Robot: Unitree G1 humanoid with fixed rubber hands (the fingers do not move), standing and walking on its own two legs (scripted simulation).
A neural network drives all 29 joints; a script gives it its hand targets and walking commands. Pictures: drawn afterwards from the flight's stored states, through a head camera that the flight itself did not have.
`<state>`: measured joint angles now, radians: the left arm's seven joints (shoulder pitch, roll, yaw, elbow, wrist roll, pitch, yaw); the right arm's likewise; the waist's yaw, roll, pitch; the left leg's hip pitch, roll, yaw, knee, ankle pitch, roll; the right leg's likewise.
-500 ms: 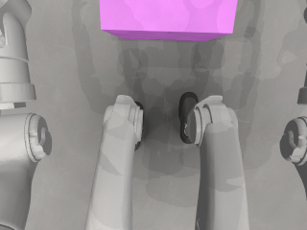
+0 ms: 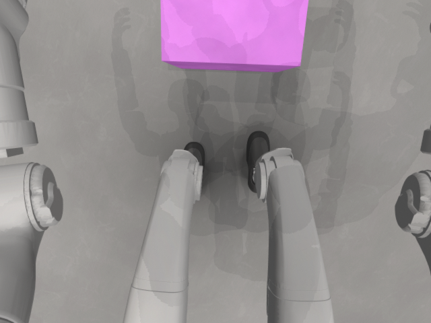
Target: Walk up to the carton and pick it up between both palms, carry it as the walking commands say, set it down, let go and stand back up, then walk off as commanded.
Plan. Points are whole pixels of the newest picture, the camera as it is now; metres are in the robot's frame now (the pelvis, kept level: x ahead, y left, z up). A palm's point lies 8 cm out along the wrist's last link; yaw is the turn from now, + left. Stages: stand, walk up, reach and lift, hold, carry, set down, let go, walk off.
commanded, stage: set down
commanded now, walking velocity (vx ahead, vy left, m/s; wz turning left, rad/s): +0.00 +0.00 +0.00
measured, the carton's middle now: (231, 34) +0.54 +0.00 -0.49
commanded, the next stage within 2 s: let go in 0.06 s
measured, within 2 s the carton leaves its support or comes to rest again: neither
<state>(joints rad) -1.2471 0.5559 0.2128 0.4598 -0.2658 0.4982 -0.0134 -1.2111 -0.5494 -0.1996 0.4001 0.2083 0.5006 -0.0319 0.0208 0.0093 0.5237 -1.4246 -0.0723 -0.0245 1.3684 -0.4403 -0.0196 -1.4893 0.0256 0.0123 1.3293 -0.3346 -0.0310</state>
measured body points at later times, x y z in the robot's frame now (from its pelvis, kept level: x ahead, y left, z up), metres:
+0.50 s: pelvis +0.02 +0.00 +0.06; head +0.35 -0.01 +0.36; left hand +0.43 +0.24 -0.07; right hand +0.45 -0.26 -0.07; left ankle +0.09 +0.12 -0.58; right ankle +0.13 -0.10 -0.58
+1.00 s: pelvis +0.09 +0.00 +0.14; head +0.18 -0.01 +0.58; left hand +0.31 +0.23 +0.07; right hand +0.30 -0.25 +0.06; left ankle +0.09 +0.12 -0.58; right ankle +0.13 -0.10 -0.58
